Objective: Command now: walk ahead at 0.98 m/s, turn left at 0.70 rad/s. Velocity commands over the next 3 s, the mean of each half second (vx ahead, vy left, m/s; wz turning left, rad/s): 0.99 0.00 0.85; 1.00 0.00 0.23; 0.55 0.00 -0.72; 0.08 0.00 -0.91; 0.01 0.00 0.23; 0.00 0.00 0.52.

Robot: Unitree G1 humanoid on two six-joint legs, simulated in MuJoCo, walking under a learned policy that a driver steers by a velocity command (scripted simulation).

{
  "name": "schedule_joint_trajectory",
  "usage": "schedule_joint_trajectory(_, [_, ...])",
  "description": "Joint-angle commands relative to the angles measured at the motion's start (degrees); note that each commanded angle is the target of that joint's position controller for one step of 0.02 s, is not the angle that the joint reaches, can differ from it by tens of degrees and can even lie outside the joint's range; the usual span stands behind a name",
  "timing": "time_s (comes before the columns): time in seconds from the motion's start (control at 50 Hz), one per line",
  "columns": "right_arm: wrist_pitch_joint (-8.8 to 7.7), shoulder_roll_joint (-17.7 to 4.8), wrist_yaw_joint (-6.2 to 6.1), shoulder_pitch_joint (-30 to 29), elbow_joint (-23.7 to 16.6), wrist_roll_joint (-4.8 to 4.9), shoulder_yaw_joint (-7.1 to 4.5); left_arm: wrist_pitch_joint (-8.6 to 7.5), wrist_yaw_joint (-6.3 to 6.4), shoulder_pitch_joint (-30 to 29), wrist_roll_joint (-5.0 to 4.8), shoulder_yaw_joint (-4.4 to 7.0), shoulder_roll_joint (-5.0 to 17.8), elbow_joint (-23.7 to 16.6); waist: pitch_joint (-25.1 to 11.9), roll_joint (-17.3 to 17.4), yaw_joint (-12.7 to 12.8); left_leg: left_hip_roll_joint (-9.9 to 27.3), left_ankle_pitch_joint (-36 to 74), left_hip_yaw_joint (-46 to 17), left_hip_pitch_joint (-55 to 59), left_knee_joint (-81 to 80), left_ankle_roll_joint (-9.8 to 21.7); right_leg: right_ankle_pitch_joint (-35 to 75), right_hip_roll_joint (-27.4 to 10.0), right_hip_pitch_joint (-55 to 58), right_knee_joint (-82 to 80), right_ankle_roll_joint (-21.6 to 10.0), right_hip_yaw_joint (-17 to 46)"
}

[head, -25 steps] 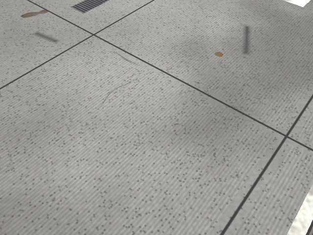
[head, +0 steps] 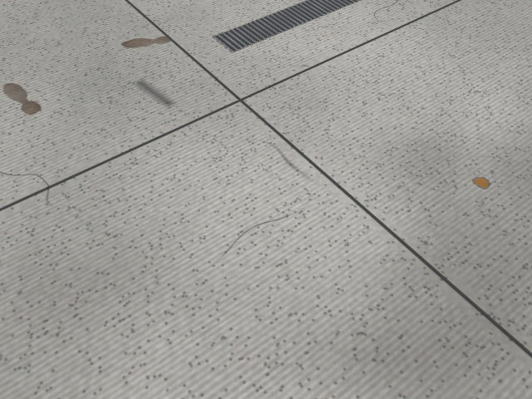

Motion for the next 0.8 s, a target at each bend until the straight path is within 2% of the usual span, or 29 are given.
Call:
schedule_joint_trajectory(0.02, [-0.89, -0.7, 0.64, -6.2, -4.8, 0.02, 0.85, -1.17, 1.72, -0.9, -0.4, 0.0, 6.3, -3.2, 7.3, -2.6, -2.2, -3.8, 4.7, 7.6, 12.0, -11.5, 1.6, 57.9, -13.9, -10.6, -4.7, 5.7, -1.9])
schedule_joint_trajectory(0.06, [-0.6, -3.1, 0.73, -3.4, -3.9, -0.21, 0.29, -0.55, 3.7, -0.7, -0.26, 0.51, 9.9, -3.8, 3.1, -5.8, -4.6, -7.9, 3.3, 10.4, 17.9, -15.2, 2.7, 77.9, -15.9, -3.7, 3.6, 6.8, -3.3])
schedule_joint_trajectory(0.08, [-0.21, -5.0, 0.62, 0.9, -2.9, -0.25, -0.31, 0.11, 4.71, -1.9, -0.02, 1.05, 11.8, -4.4, 0.2, -7.4, -7.3, -9.8, 0.3, 10.8, 22.7, -15.8, 3.2, 85.5, -17.1, -1.8, 10.4, 7.0, -3.3])
schedule_joint_trajectory(0.1, [0.18, -7.5, 0.44, 9.1, -0.8, -0.28, -1.34, 1.01, 5.29, -4.3, 0.42, 1.68, 13.5, -5.4, -3.8, -8.4, -11.9, -11.3, -3.3, 10.3, 30.9, -15.5, 4.3, 90.5, -18.2, -2.5, 21.3, 6.8, -2.6])
schedule_joint_trajectory(0.12, [0.63, -10.4, -0.13, 21.7, 2.8, -0.31, -2.84, 1.94, 5.31, -8.7, 1.19, 2.32, 14.8, -7.1, -8.8, -8.7, -17.8, -10.9, -7.8, 7.1, 42.6, -15.8, 6.7, 90.0, -19.3, -7.0, 36.6, 6.0, -1.0])
schedule_joint_trajectory(0.14, [0.83, -12.7, -1.13, 31.6, 5.4, 0.38, -4.67, 2.84, 4.55, -13.9, 1.15, 3.22, 16.0, -8.4, -10.8, -4.4, -23.7, -7.7, -10.3, 0.9, 53.2, -22.2, 10.7, 67.3, -14.8, -15.9, 62.6, 5.0, -1.6])
schedule_joint_trajectory(0.16, [1.45, -12.9, -2.02, 25.8, 6.4, 1.42, -5.09, 1.74, 2.56, -18.4, 2.12, 1.24, 7.4, -11.7, -4.5, 9.8, -16.6, -3.3, -9.2, -8.2, 59.2, -17.4, 11.6, -2.1, -4.0, -39.4, 82.3, 3.8, 2.2])
schedule_joint_trajectory(0.18, [1.43, -16.9, -1.87, 19.9, 3.8, -0.4, -5.21, 0.67, 1.99, -13.3, 0.42, -0.31, 3.1, -17.9, -10.0, 11.4, -7.3, 5.6, -11.7, -34.3, 67.4, -22.8, 21.7, -9.8, -3.1, -56.8, 91.6, 5.3, 12.8])
schedule_joint_trajectory(0.2, [1.46, -14.4, -2.4, 19.4, 2.7, -1.1, -5.18, -0.95, 1.34, -15.0, 0.73, -0.84, 5.4, -19.9, -11.3, 5.1, -8.6, 11.2, -31.7, -49.1, 67.1, -38.0, 23.1, -6.4, -4.8, -62.2, 86.3, 4.4, 19.2])
schedule_joint_trajectory(0.22, [1.26, -10.4, -2.96, 18.0, 2.7, -1.37, -4.47, -1.67, 0.82, -16.3, 0.98, -0.52, 8.1, -19.5, -3.6, -4.3, -6.0, 10.8, -37.5, -47.4, 57.2, -44.0, 19.3, -1.7, -8.1, -60.9, 78.1, 3.7, 19.6])
schedule_joint_trajectory(0.24, [0.81, -9.5, -3.08, 15.5, 2.7, -1.09, -4.12, -1.18, 0.71, -17.5, 1.94, -0.39, 8.3, -19.4, 0.3, -7.8, -3.0, 8.2, -34.4, -42.4, 48.1, -45.1, 16.1, -0.4, -9.7, -57.0, 73.1, 4.1, 18.9])
schedule_joint_trajectory(0.28, [-1.16, -9.2, -3.62, 13.6, 1.6, -0.19, -3.5, 1.64, 0.49, -17.3, 3.99, -0.99, 7.6, -19.6, 3.8, -9.3, 0.6, 3.5, -27.2, -35.6, 34.8, -45.5, 14.4, -0.2, -12.6, -50.5, 65.9, 6.6, 18.6])
schedule_joint_trajectory(0.32, [-2.67, -10.5, -3.38, 13.1, 0.7, 0.24, -3.52, 3.31, 0.1, -22.0, 3.96, -1.55, 6.9, -22.0, 5.7, -8.6, 0.4, -1.1, -20.7, -29.1, 25.5, -47.2, 13.1, 3.6, -13.9, -45.2, 55.2, 8.6, 15.8])
schedule_joint_trajectory(0.36, [-3.2, -11.3, -3.15, 15.1, 0.6, 0.28, -3.91, 3.45, -0.45, -29.1, 2.73, -2.15, 6.3, -25.2, 6.5, -5.7, -2.1, -4.2, -10.2, -25.0, 22.8, -46.8, 11.1, 13.4, -13.4, -40.9, 42.7, 9.1, 13.8])
schedule_joint_trajectory(0.4, [-3.08, -12.3, -2.58, 17.9, 0.9, 0.81, -4.55, 3.39, -0.74, -33.2, 1.56, -2.68, 5.4, -26.9, 4.6, -2.1, -5.2, -5.8, -1.2, -23.2, 26.8, -44.5, 8.3, 22.4, -11.0, -37.4, 32.6, 7.9, 12.5])
schedule_joint_trajectory(0.44, [-2.79, -13.2, -2.13, 20.2, 0.8, 0.98, -5.03, 3.26, -0.6, -35.5, 0.84, -2.68, 6.1, -28.3, 2.4, 0.9, -7.8, -4.8, 5.7, -24.3, 33.8, -42.1, 6.9, 25.0, -8.6, -36.4, 26.8, 6.9, 12.1])
schedule_joint_trajectory(0.5, [-2.85, -13.1, -2.78, 20.6, 0.9, 0.76, -5.01, 2.59, -0.1, -33.3, 1.13, -1.9, 8.3, -28.3, -0.4, 2.5, -7.1, -2.5, 17.3, -23.9, 42.8, -36.6, 4.1, 24.6, -6.5, -29.8, 17.9, 4.7, 12.1])
schedule_joint_trajectory(0.52, [-3.03, -14.4, -2.92, 20.4, 1.0, 0.38, -5.14, 2.35, 0.38, -28.4, 1.17, -0.86, 10.5, -26.9, -4.0, 2.9, -4.7, -1.6, 26.3, -23.8, 46.4, -30.5, 3.0, 20.8, -4.9, -24.9, 17.9, 3.7, 11.8])
schedule_joint_trajectory(0.54, [-3.14, -16.3, -2.84, 18.7, 0.9, -0.19, -5.39, 2.05, 1.04, -19.4, 0.91, 0.41, 12.8, -24.7, -9.0, 3.2, 0.7, -1.6, 30.9, -22.6, 47.0, -20.5, 1.9, 16.8, -4.4, -16.4, 17.8, 2.5, 11.3])
schedule_joint_trajectory(0.56, [-3.43, -15.4, -2.69, 15.1, 0.0, -0.78, -5.14, 2.03, 2.07, -7.4, 1.07, 1.71, 15.3, -21.7, -14.0, 3.1, 7.6, -3.5, 24.9, -20.9, 39.4, -6.2, 1.0, 12.2, -7.9, -3.2, 20.6, 1.5, 13.2])
schedule_joint_trajectory(0.58, [-4.01, -7.7, -2.87, 13.7, -2.0, -1.44, -3.12, 2.02, 3.09, 4.6, 2.48, 2.84, 19.1, -19.4, -20.6, -6.6, 10.7, -6.7, -4.9, -17.4, 28.3, 15.4, 0.9, -7.2, -19.9, 8.8, 21.7, 1.2, 27.6])
schedule_joint_trajectory(0.6, [-3.95, -2.9, -2.32, 25.8, -3.7, 2.81, -1.45, 2.02, 1.76, -1.0, 3.55, 3.98, 23.2, -18.4, -26.2, -29.0, 0.0, -13.2, -31.3, -13.2, 11.4, 27.9, -1.7, -18.7, -31.8, 16.6, 5.0, -6.8, 65.6])
schedule_joint_trajectory(0.62, [-2.88, -7.6, -3.24, 20.3, -1.8, 0.72, -1.34, 2.5, 0.75, -8.9, 2.93, 3.49, 15.8, -20.8, -15.2, -13.6, 0.6, -7.2, -25.8, -11.9, 4.2, 29.6, -0.6, -28.6, -28.8, 9.0, 2.4, -7.1, 62.9])
schedule_joint_trajectory(0.64, [-2.5, -9.1, -2.64, 13.5, -2.8, -0.29, -1.64, 2.45, 0.34, -12.0, 2.22, 2.56, 11.5, -20.8, -8.8, -4.7, 1.1, -5.3, -20.8, -10.9, 4.5, 26.3, -1.2, -20.5, -26.0, 1.2, 3.2, -6.8, 51.4])
schedule_joint_trajectory(0.66, [-2.38, -8.7, -2.1, 9.2, -4.0, -0.96, -1.43, 2.35, 0.06, -11.5, 2.55, 2.16, 9.7, -19.1, -5.2, 0.7, 1.0, -4.1, -19.8, -10.6, 6.0, 23.4, -1.3, -10.7, -23.1, -5.2, 3.0, -5.9, 43.8])
schedule_joint_trajectory(0.7, [-1.56, -6.0, -0.75, 6.8, -6.4, -2.01, -0.49, 1.56, 0.1, -7.9, 2.21, 1.25, 7.4, -15.1, -2.3, -3.2, -1.1, -2.4, -20.9, -11.9, 6.9, 19.2, -1.5, -2.9, -19.8, -11.3, 1.8, -4.9, 35.2])
schedule_joint_trajectory(0.72, [-1.18, -5.1, -0.49, 6.3, -7.1, -2.04, -0.09, 1.02, -0.05, -6.4, 1.51, 1.08, 7.0, -13.6, -1.3, -4.7, -1.7, -2.3, -21.5, -12.1, 6.2, 17.6, -1.6, -0.6, -19.2, -12.2, 0.7, -4.6, 33.3])
schedule_joint_trajectory(0.76, [-0.77, -5.0, -0.15, 3.0, -9.0, -2.25, 0.49, 0.18, -0.24, -4.8, 0.48, 1.22, 8.1, -12.2, 1.6, -4.8, -2.4, -1.8, -19.8, -11.7, 2.0, 13.7, -2.2, 4.6, -19.2, -13.4, -2.5, -5.2, 29.3])
schedule_joint_trajectory(0.8, [-1.03, -5.7, 0.2, -3.0, -12.0, -2.34, 1.09, -0.18, -0.33, -4.3, 0.13, 1.3, 9.4, -11.7, 4.2, -4.6, -2.5, -1.4, -14.3, -9.1, 0.7, 5.3, -2.9, 12.3, -17.9, -15.3, -5.8, -5.3, 23.1])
